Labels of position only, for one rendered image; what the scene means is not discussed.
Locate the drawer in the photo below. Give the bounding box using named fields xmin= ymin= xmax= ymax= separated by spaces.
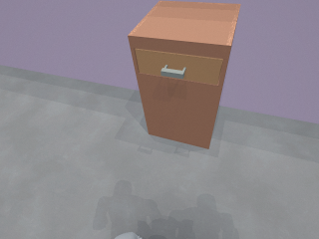
xmin=135 ymin=48 xmax=223 ymax=85

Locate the cabinet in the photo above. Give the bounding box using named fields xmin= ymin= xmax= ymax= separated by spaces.
xmin=128 ymin=0 xmax=241 ymax=149

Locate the handle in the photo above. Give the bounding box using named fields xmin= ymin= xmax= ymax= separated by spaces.
xmin=160 ymin=65 xmax=186 ymax=79

